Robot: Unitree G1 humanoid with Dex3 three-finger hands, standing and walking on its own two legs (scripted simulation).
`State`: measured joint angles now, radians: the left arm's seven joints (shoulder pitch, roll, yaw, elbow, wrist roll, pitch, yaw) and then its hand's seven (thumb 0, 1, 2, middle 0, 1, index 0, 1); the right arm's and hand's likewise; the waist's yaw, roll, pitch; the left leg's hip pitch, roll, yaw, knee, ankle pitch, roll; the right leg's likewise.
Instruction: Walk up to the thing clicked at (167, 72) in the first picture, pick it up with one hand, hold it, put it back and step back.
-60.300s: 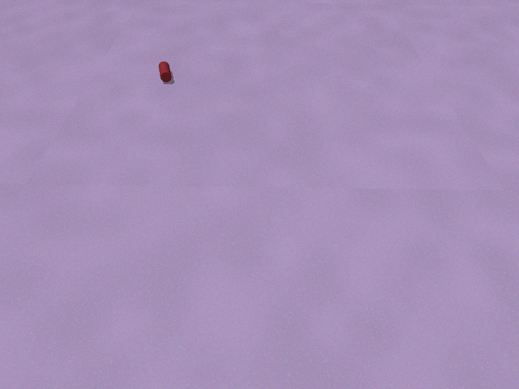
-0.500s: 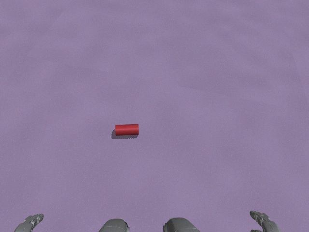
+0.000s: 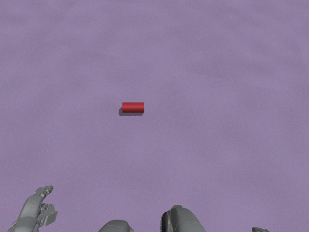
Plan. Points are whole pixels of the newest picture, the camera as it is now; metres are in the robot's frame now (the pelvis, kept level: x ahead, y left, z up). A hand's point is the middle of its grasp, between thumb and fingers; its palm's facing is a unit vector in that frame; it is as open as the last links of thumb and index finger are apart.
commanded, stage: step back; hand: left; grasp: from above
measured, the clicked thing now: (133, 107) +0.92 +0.15 -0.71
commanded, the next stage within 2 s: stand in 1.52 s
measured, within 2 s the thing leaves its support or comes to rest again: neither
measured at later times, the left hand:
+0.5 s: hand out of the picture -0.13 +0.22 -0.12, palm faces -0.03 -0.90 -0.43, open 7.4 cm
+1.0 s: hand out of the picture -0.15 +0.23 -0.13, palm faces +0.01 -0.92 -0.38, open 7.4 cm
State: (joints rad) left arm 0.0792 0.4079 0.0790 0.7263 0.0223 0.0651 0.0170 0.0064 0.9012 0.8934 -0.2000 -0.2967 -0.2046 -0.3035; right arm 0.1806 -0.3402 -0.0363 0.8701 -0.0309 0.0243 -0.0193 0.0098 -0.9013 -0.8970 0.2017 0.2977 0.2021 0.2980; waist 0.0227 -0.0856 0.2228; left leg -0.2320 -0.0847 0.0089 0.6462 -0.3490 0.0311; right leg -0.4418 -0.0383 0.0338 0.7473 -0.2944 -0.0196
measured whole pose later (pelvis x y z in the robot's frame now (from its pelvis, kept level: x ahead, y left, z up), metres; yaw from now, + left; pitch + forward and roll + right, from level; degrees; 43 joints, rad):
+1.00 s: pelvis -0.20 -0.05 +0.01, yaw +1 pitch -2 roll +1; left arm 0.25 0.40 0.08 0.97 0.03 -0.01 -0.03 0.01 0.90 0.89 -0.20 -0.30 -0.20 -0.30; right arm 0.28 -0.38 -0.06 0.95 -0.04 -0.01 0.03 0.01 -0.90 -0.90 0.21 0.30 0.21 0.30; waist 0.00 -0.01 0.06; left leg -0.17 0.00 -0.01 0.57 -0.36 0.01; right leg -0.32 -0.02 -0.03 0.61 -0.33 -0.02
